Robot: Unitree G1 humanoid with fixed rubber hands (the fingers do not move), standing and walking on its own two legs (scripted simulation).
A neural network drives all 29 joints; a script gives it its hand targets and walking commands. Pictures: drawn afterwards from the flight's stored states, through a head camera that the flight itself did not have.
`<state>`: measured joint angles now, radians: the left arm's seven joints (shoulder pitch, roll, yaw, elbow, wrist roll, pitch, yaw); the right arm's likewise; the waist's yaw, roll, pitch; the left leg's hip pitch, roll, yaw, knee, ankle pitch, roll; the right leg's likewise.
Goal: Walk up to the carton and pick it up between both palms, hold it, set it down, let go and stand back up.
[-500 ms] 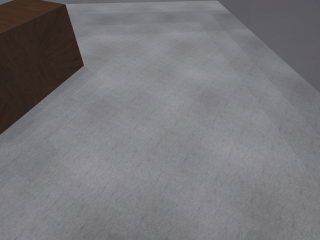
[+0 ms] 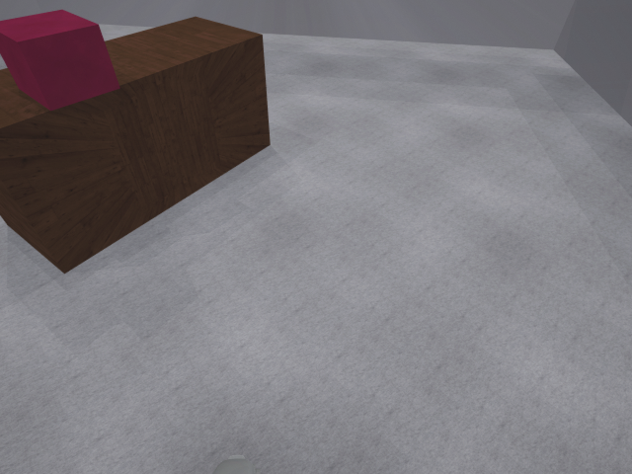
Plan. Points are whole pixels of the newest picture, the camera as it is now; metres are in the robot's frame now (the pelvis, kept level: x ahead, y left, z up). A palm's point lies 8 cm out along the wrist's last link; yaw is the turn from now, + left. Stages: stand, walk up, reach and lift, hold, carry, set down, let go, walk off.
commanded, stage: walk up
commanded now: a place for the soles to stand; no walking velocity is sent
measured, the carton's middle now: (56, 58) +1.43 +0.94 -0.03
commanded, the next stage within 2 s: none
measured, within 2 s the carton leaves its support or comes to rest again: neither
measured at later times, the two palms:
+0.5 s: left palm (54, 372) +0.30 +0.41 -0.09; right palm (391, 422) +0.26 -0.11 -0.13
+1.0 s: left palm (86, 365) +0.32 +0.38 -0.10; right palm (321, 222) +0.69 +0.00 -0.12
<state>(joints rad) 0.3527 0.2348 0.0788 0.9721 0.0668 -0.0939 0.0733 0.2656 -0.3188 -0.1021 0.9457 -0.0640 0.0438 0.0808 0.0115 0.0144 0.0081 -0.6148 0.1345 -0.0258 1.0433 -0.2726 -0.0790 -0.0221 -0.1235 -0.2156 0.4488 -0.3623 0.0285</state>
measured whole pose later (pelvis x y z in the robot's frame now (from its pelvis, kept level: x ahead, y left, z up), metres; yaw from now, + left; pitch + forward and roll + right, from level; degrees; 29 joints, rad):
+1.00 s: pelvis +0.49 +0.18 +0.01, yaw +29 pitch -3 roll +0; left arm 0.54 0.21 0.01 0.86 0.04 -0.11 0.02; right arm 0.29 -0.29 -0.05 0.79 -0.05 -0.01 0.05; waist 0.05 0.05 0.03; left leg -0.66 0.04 -0.07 1.12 -0.12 -0.03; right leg -0.10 -0.08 -0.24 0.46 -0.31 -0.01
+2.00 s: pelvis +0.87 +0.44 +0.01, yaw +35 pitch -4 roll +2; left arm 0.46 0.19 0.03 0.83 0.01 -0.08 0.02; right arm 0.32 -0.29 -0.03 0.81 -0.05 -0.03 0.03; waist 0.04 0.03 0.07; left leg -0.53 0.06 -0.03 1.15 -0.29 -0.02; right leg -0.20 -0.01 -0.09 0.50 -0.22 -0.07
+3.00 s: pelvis +1.02 +0.71 -0.02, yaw +32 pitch -3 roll +1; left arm 0.15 0.17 -0.01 0.87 -0.01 0.02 0.05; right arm 0.27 -0.20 0.01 0.86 -0.01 0.05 -0.04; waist 0.01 0.02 0.14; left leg -0.34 -0.01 0.01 1.00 -0.64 -0.04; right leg -0.39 -0.02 -0.05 0.64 -0.20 -0.05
